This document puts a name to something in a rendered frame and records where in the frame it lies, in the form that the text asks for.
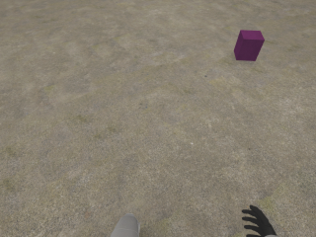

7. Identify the carton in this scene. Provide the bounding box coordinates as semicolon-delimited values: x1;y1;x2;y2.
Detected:
234;30;265;61

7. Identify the robot right hand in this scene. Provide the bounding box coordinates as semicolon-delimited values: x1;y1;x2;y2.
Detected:
242;204;277;237

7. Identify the robot left thigh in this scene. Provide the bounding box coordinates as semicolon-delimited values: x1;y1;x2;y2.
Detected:
110;215;140;237

